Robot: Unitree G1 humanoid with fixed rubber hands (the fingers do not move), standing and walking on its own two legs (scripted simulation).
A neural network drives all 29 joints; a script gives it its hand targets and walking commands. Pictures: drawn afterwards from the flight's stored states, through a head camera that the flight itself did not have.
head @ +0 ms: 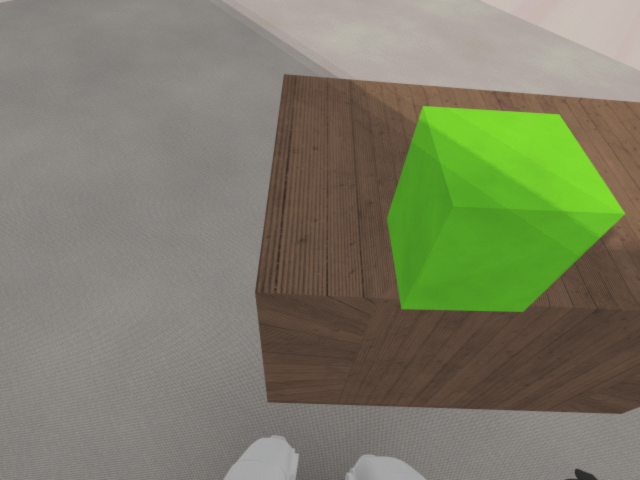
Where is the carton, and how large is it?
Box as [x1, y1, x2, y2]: [387, 106, 624, 311]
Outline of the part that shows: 401,308 522,311 624,214 624,212 559,114 429,106 422,107 387,216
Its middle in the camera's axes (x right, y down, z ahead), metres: +0.25 -0.04 +0.61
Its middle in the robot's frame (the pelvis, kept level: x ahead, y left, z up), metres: +0.49 -0.22 +0.03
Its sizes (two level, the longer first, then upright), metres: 0.210 0.200 0.250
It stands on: a pedestal, 0.64 m high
